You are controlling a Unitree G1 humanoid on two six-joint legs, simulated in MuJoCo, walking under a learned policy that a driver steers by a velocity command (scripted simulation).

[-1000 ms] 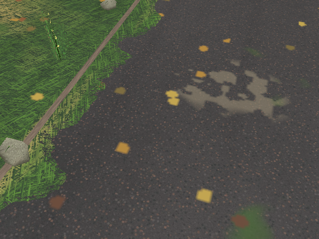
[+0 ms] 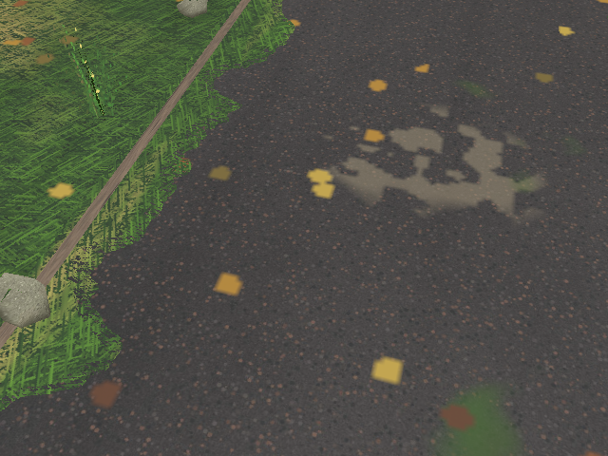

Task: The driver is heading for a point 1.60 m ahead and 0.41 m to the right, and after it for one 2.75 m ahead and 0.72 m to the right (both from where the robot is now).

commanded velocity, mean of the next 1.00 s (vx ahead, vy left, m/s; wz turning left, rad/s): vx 0.05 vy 0.00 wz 0.00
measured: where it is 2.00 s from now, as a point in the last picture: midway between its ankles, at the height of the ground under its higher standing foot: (338, 431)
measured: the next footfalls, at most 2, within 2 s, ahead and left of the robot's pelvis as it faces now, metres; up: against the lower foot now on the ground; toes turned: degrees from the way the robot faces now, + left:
left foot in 1.50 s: +0.46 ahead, +0.09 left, +0.00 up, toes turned +2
